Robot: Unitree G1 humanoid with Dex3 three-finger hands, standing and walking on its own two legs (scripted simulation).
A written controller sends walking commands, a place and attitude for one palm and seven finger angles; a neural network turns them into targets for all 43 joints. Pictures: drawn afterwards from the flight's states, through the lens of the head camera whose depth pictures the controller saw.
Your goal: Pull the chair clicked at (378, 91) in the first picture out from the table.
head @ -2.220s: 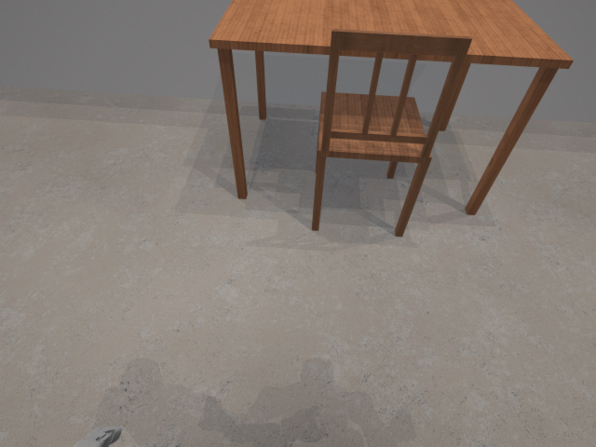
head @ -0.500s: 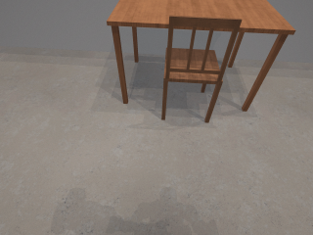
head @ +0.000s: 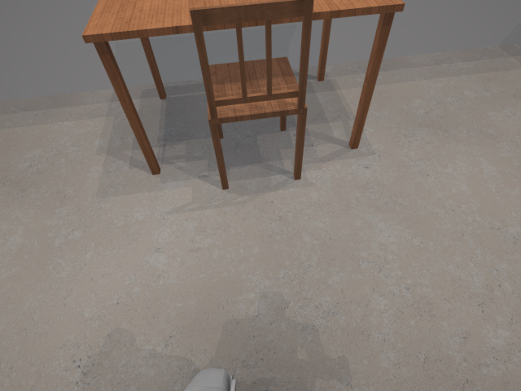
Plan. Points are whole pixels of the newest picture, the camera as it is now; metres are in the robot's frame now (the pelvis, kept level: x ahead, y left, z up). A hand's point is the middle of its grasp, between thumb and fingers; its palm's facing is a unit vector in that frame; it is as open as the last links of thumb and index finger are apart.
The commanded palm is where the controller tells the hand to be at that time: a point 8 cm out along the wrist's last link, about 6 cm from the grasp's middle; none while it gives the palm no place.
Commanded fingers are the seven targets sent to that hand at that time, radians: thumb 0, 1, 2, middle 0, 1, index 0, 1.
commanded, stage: walk to a spot facing it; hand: left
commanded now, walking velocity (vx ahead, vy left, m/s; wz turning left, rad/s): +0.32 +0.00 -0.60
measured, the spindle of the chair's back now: (241, 62) +1.14 +0.20 -0.10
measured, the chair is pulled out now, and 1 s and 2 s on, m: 0.00 0.00 0.00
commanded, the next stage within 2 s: none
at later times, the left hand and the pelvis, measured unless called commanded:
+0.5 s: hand (130, 359) +0.18 +0.29 -0.19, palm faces -0.17 -0.97 -0.19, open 7.4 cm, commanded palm none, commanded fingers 0.00 0.90 0.90 -0.20 -0.30 -0.20 -0.30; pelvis +0.16 +0.08 -0.01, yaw -18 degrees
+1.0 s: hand (259, 211) +0.55 +0.07 -0.18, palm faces -0.65 -0.75 -0.11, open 7.4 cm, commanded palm none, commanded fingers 0.00 0.90 0.90 -0.20 -0.30 -0.20 -0.30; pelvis +0.34 +0.03 -0.02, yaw -36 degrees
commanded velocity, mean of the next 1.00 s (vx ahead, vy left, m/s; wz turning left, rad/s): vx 0.29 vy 0.00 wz -0.59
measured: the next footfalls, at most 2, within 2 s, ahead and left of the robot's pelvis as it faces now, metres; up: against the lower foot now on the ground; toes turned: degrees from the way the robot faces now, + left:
left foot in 0.42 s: +0.26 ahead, +0.16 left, +0.00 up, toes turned -11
right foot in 1.04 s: +0.40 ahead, -0.11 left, +0.00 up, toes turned -45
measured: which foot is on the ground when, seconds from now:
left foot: up 0.00-0.40, down 0.42-1.00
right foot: down 0.00-0.42, up 0.44-1.00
